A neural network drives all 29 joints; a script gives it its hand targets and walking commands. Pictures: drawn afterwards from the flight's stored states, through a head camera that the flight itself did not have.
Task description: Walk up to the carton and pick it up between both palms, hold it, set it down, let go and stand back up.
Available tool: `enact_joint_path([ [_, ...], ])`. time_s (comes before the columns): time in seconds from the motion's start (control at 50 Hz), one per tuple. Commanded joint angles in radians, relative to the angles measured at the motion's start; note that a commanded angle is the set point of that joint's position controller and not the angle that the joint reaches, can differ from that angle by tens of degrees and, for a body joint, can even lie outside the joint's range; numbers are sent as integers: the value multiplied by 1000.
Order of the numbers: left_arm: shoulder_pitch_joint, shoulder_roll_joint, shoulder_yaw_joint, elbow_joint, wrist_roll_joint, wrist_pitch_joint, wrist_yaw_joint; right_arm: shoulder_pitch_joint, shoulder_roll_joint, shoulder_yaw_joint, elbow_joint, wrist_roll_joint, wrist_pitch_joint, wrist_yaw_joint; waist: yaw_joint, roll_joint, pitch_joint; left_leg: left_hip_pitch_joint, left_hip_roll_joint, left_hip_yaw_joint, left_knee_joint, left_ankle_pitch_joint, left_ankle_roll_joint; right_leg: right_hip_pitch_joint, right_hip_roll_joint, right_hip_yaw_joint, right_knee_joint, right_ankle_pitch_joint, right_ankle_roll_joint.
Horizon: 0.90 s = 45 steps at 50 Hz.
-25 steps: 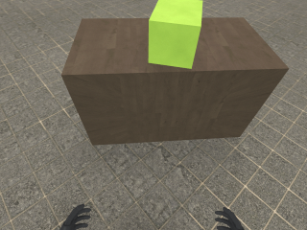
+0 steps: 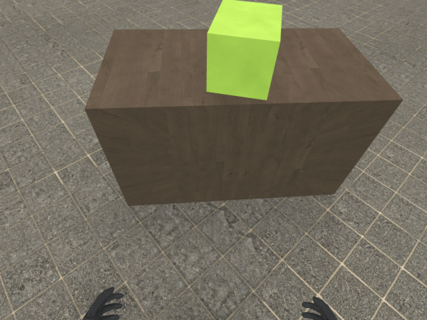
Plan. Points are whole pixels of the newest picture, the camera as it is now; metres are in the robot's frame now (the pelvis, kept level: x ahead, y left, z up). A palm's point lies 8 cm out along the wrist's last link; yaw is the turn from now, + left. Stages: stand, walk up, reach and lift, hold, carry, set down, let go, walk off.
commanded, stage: stand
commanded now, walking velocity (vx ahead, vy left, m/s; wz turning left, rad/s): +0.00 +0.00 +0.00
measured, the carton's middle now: (244, 48) +0.99 -0.10 +0.01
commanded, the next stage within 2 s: walk up in 1.20 s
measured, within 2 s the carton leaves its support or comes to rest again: neither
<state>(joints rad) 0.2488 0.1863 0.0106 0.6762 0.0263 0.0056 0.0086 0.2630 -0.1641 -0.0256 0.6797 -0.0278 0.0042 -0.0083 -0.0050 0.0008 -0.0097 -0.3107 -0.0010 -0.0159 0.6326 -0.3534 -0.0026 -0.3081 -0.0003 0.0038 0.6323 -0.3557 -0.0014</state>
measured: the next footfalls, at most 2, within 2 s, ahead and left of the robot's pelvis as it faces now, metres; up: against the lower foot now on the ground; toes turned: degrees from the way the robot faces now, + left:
right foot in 1.76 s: +0.18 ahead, -0.21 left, +0.00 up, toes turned -4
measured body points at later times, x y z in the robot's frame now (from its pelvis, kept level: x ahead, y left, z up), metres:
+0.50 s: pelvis +0.01 +0.00 +0.00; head +0.03 +0.00 +0.45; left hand +0.11 +0.24 -0.12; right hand +0.10 -0.23 -0.12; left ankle -0.01 +0.12 -0.73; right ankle -0.02 -0.12 -0.73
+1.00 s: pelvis +0.00 +0.00 +0.01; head +0.02 +0.01 +0.46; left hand +0.05 +0.25 -0.13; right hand +0.05 -0.23 -0.13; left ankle -0.01 +0.12 -0.73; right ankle -0.02 -0.12 -0.73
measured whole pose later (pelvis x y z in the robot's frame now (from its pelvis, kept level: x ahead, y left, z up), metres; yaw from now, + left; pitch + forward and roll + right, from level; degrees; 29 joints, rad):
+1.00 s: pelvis +0.00 +0.00 +0.01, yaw +0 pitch +0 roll +0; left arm 0.30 0.19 0.04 0.90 0.02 0.00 0.04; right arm 0.30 -0.17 -0.05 0.90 -0.02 0.00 -0.04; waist 0.00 0.00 0.03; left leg -0.19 -0.01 -0.01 0.49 -0.29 0.01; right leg -0.19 -0.01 0.01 0.49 -0.29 0.01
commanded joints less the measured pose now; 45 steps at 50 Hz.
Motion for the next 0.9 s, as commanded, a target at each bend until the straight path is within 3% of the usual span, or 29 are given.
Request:
enact_joint_path([
  [0.0,3,70,26,-67,-3,-20,5,-2,-94,-28,-70,0,-20,-6,4,4,-59,32,43,-58,-93,229,36,22,-36,57,-93,228,-36],
  [0.34,25,81,39,-21,-5,-20,17,32,-83,-37,-8,2,-17,-17,-6,12,-41,61,45,-52,-102,276,38,46,-48,62,-114,298,-38],
  [0.42,42,75,42,4,-7,-19,19,28,-86,-39,13,2,-15,-20,4,-13,-11,45,52,-61,-119,276,44,46,-48,64,-125,285,-38],
  [0.6,53,86,47,50,-9,-20,25,40,-88,-44,61,6,-18,-25,5,13,-5,87,58,-65,-144,337,44,64,-53,65,-141,301,-39],
  [0.72,76,80,48,100,-9,-19,27,58,-90,-47,108,6,-20,-28,7,-7,5,95,58,-69,-166,314,48,90,-55,64,-162,300,-37],
  [0.88,95,90,50,164,-12,-15,30,76,-87,-45,166,10,-15,-31,8,12,46,99,65,-79,-210,285,48,102,-58,72,-205,269,-35],
])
